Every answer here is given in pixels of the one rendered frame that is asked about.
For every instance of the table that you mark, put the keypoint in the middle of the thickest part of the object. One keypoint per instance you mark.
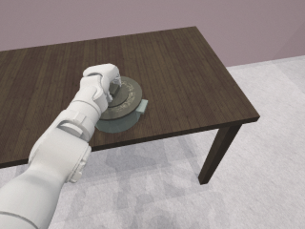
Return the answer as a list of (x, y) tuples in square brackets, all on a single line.
[(188, 89)]

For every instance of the robot left hand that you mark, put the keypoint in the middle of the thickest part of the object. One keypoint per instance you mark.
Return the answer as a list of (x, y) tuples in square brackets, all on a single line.
[(110, 70)]

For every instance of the knob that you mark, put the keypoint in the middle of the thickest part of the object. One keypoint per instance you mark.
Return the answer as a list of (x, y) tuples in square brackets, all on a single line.
[(113, 89)]

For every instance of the left robot forearm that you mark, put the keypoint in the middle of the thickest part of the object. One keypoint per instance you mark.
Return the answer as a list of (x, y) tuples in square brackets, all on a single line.
[(83, 112)]

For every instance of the pot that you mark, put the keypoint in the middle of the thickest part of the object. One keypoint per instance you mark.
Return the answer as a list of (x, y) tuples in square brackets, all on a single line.
[(122, 124)]

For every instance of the lid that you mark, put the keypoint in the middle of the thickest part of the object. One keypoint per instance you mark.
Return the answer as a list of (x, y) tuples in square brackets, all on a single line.
[(126, 101)]

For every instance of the left robot upper arm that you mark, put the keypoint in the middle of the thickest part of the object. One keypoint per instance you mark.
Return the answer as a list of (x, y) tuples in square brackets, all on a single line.
[(29, 201)]

